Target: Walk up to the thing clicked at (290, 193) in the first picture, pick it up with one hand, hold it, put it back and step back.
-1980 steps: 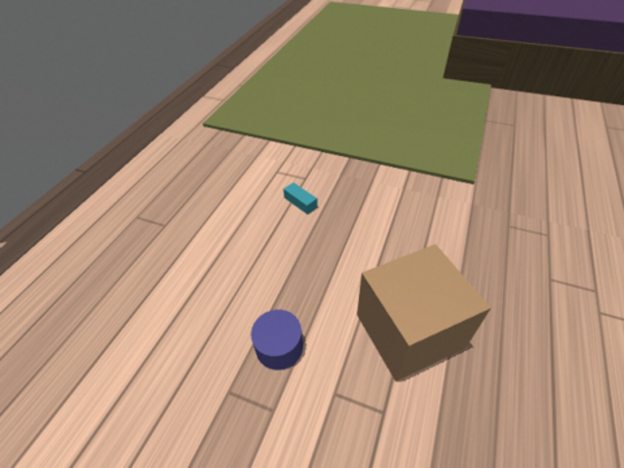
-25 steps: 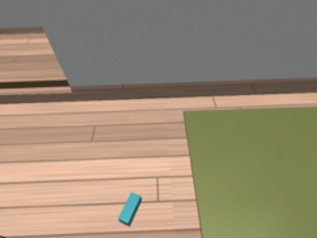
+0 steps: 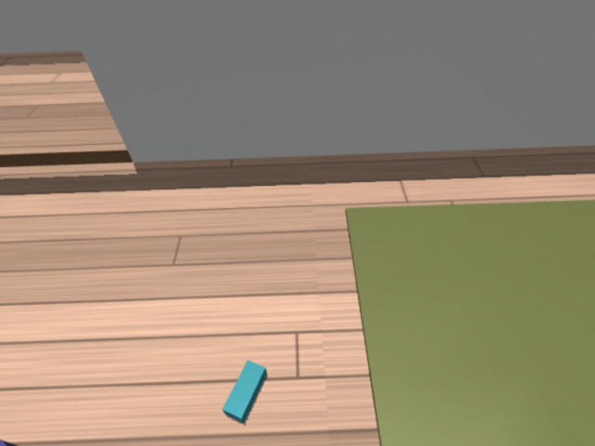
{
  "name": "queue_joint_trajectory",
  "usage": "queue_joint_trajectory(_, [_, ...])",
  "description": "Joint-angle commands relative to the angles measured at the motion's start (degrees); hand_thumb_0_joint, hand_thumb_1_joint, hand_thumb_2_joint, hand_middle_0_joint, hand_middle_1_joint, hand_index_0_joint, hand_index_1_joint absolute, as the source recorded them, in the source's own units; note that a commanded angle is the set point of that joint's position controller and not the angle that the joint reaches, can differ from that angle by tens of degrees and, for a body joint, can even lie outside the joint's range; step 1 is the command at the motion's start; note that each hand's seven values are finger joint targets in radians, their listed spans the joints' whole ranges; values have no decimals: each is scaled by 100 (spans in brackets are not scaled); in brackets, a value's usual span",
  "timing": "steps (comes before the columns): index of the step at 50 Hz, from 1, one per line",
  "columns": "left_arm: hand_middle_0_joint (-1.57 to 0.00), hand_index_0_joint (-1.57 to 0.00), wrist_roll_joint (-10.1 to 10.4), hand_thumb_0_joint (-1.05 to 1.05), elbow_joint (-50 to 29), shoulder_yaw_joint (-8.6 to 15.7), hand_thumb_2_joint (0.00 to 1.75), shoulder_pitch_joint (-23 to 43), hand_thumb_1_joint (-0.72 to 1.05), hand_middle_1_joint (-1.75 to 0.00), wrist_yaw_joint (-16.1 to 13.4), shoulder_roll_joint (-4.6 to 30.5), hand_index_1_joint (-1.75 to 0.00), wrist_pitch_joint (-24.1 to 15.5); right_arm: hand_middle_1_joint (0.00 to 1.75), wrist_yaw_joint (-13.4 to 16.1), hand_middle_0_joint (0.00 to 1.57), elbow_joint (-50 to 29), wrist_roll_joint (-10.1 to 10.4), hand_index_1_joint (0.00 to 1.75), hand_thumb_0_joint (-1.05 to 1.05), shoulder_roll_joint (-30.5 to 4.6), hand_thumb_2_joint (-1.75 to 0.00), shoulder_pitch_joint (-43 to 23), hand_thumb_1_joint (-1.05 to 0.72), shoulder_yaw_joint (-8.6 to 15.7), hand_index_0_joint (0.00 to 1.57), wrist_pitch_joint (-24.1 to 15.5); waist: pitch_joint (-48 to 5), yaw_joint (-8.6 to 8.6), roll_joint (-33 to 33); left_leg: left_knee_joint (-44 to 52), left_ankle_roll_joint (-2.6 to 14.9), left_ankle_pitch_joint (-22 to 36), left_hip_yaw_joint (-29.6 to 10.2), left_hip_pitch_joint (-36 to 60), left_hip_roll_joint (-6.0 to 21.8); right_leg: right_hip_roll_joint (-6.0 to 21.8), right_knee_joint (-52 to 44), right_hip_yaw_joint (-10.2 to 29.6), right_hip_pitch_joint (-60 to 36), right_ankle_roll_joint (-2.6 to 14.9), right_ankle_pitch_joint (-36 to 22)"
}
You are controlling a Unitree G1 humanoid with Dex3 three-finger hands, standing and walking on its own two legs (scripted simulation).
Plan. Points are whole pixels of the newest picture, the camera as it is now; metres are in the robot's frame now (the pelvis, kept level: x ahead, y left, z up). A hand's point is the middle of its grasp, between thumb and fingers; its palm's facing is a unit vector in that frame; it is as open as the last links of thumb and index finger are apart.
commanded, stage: stand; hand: left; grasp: from above
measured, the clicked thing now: (245, 390) +0.43 +0.22 -0.75
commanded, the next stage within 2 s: rise first in 0.26 s
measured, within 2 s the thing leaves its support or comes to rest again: neither
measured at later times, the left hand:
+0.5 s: hand out of the picture +0.12 +0.25 -0.16, palm faces +0.04 -0.94 -0.33, open 8.0 cm
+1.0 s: hand out of the picture +0.14 +0.26 -0.22, palm faces -0.02 -0.87 -0.49, open 13.9 cm
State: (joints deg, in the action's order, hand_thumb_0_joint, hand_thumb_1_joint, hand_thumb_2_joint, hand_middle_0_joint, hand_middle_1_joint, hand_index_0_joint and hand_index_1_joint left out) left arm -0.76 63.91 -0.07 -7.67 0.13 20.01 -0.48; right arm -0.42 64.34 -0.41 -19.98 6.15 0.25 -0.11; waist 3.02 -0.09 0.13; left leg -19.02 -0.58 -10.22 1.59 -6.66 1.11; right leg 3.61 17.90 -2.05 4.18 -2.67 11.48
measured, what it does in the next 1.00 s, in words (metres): lowers itself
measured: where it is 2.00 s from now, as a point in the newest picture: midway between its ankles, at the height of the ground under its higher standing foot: outside the picture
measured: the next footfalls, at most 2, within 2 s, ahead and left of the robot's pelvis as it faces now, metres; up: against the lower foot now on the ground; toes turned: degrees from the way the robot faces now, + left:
none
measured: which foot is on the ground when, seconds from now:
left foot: down 0.00-1.00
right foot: down 0.00-1.00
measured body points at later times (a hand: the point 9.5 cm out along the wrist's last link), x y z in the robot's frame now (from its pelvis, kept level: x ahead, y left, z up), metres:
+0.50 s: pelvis -0.01 +0.00 -0.01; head +0.04 +0.00 +0.44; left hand +0.12 +0.30 -0.14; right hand +0.09 -0.28 -0.13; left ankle +0.00 +0.12 -0.75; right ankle -0.02 -0.15 -0.75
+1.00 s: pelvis -0.01 +0.00 -0.07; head +0.08 +0.01 +0.37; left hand +0.14 +0.31 -0.19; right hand +0.12 -0.26 -0.17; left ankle +0.00 +0.12 -0.75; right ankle -0.02 -0.15 -0.75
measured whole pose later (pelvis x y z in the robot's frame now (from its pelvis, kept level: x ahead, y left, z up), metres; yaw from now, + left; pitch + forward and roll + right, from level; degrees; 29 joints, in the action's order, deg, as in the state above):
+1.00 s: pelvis -0.01 +0.00 -0.07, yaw -1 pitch +14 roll -1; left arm -10.9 42.6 10.6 -3.2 -6.9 16.5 15.6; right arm 1.2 36.3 0.3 -13.8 12.7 2.1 -4.4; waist -3.8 -1.5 0.2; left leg -56.0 -0.8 -25.6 0.2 -44.8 3.1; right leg 2.6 54.1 -1.4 41.7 -2.2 26.5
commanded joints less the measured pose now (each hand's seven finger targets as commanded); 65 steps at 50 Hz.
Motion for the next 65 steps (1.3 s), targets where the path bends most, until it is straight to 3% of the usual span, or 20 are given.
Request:
queue_joint_trajectory(1, [-20,-20,-9,0,-328,249,90,164,90,-30,-55,1232,-30,-88,30,73,20,-324,-12,30,0,-1241,-90,-199,-90,213,20,-140,-347,11,-33,296,147,714,-516,5,635,515,-338,407,96,314,-671])
queue_joint_trajectory(6, [-20,-20,-4,0,-331,244,90,137,90,-30,-66,1241,-30,-99,30,74,20,-339,-5,30,0,-1265,-90,-232,-90,227,20,-152,-483,23,1,210,160,1101,-543,188,702,506,-273,373,76,305,-837])
queue_joint_trajectory(12, [-20,-20,-8,0,-325,233,90,128,90,-30,-57,1214,-30,-95,30,72,20,-322,-9,30,0,-1262,-90,-219,-90,215,20,-143,-355,27,-19,300,149,775,-545,23,654,502,-315,384,110,294,-670])
queue_joint_trajectory(17, [-20,-20,-12,0,-336,239,90,135,90,-30,-61,1234,-30,-92,30,77,20,-331,-11,30,0,-1251,-90,-187,-90,208,20,-154,-437,18,-60,263,145,1039,-516,43,663,517,-270,380,27,296,-905])
queue_joint_trajectory(18, [-12,-12,-5,0,-325,238,98,131,82,-38,-58,1220,-38,-90,30,76,20,-315,-7,30,0,-1266,-90,-183,-88,210,20,-158,-407,27,-49,264,152,1009,-525,36,663,520,-266,376,0,300,-880])
queue_joint_trajectory(19, [-12,-12,294,0,-2336,269,94,2141,75,-46,-157,346,-46,-645,30,192,20,-1948,396,30,0,-295,-90,-73,-89,-40,20,-426,24,-671,-165,-76,84,151,130,-498,-66,-345,184,-9,1478,285,-540])
queue_joint_trajectory(20, [-8,-7,285,0,-2029,379,99,2968,67,-54,-211,602,-54,-617,30,257,20,-1621,383,30,0,-470,-90,247,-89,14,20,-401,-273,-531,-11,-192,84,9,106,-435,-92,-312,254,-63,1232,279,-417])
queue_joint_trajectory(21, [-6,-6,179,0,-949,606,102,1839,59,-62,-231,937,-62,-385,30,323,20,-1636,419,30,0,-630,-91,510,-92,111,20,-325,-172,-374,167,-263,89,-7,112,-623,-65,-349,298,-118,1187,297,-286])
queue_joint_trajectory(22, [0,0,58,0,-525,733,108,1591,51,-70,-186,1090,-70,-256,30,329,20,-1729,377,30,0,-644,-91,600,-93,182,20,-285,-390,-329,268,-519,110,60,106,-825,-110,-336,461,-114,1288,313,-288])
queue_joint_trajectory(24, [0,0,-183,0,-406,1044,109,1892,35,-86,-114,1413,-86,-211,30,339,20,-1952,251,30,0,-634,-91,750,-93,338,20,-313,-1014,-164,239,-967,94,366,72,-987,-98,-340,931,-85,1390,314,-545])
queue_joint_trajectory(27, [0,-1,-543,0,-427,1277,106,646,12,-110,-72,1248,-108,40,30,240,20,-2329,134,30,0,-530,-91,1007,-93,500,20,-353,-1844,208,-357,-1318,-11,880,75,-1084,-185,-316,1384,-63,1261,387,-829])
queue_joint_trajectory(30, [-2,-4,-661,0,-824,1093,103,753,-11,-112,-207,927,-110,514,30,197,20,-2699,196,30,0,-454,-91,841,-92,489,20,-358,-1610,90,-247,-1273,-15,905,58,-1245,-175,-363,1339,-90,1371,364,-812])
queue_joint_trajectory(36, [-6,-6,-844,0,-1353,1164,100,910,-53,-110,-480,802,-110,1160,30,89,20,-3155,173,30,0,-360,-91,799,-92,468,20,-473,-1420,1,-66,-1860,-9,383,1,-1955,-91,-420,1879,-147,2162,342,-169])
queue_joint_trajectory(38, [-7,-6,-910,0,-1633,1253,99,1114,-55,-109,-567,870,-110,1180,30,82,20,-3212,145,30,0,-339,-91,849,-92,476,20,-544,-1562,-74,-131,-2153,-12,256,-17,-2160,-62,-428,2166,-122,2470,344,-66])
queue_joint_trajectory(41, [-7,-6,-996,0,-2063,1374,99,927,-58,-108,-674,887,-109,1200,30,72,20,-3338,113,30,0,-300,-90,881,-91,492,20,-649,-1974,-21,-342,-2556,-18,357,-60,-2372,-26,-420,2653,-82,2738,357,-144])
queue_joint_trajectory(48, [-6,-5,-1086,0,-2961,1370,100,561,-56,-107,-834,757,-109,1614,30,255,20,-3512,55,30,0,-231,-89,741,-86,479,20,-712,-2286,-94,-375,-3031,-6,170,-149,-2814,4,-435,3093,-39,3175,332,-13])
queue_joint_trajectory(54, [-5,-4,-1273,0,-3184,1324,100,431,-56,-105,-990,639,-107,1988,30,437,20,-3530,1,30,0,-152,-89,581,-87,445,20,-733,-2367,-145,-268,-3419,13,149,-139,-3238,-7,-455,3425,-30,3472,317,-89])
queue_joint_trajectory(59, [-5,-3,-1468,0,-3115,1337,100,286,-55,-104,-1219,587,-105,2098,30,499,20,-3472,-37,30,0,-72,-89,541,-84,416,20,-754,-2501,-39,-407,-3745,-1,153,-160,-3609,-9,-443,3812,-65,3790,359,-32])
queue_joint_trajectory(62, [-5,-3,-1555,0,-3287,1290,101,562,-55,-103,-1363,602,-105,2120,30,507,20,-3525,-28,30,0,-98,-89,482,-84,427,20,-757,-2660,-100,-519,-3893,-20,178,-217,-3650,24,-433,4009,-78,4065,377,19])
queue_joint_trajectory(65, [-5,-3,-1805,0,-2965,1169,101,1467,-58,-100,-1586,632,-103,2090,30,539,20,-3360,-40,30,0,-100,-90,476,-88,399,20,-803,-2356,-234,-345,-4219,28,-678,-213,-4289,42,-372,4218,-60,4705,382,709])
